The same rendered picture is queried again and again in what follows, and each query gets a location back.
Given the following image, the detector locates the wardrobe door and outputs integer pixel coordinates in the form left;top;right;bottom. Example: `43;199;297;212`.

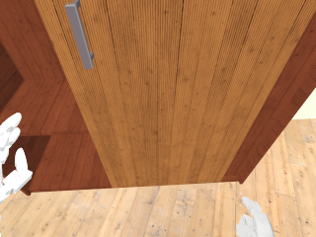
224;10;316;176
35;0;316;188

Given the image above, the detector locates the handle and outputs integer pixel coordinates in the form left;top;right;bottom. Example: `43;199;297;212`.
64;0;94;69

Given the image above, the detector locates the robot right hand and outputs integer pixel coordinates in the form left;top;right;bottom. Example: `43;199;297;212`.
236;197;276;237

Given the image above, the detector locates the robot left hand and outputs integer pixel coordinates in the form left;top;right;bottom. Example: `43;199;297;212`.
0;113;33;204

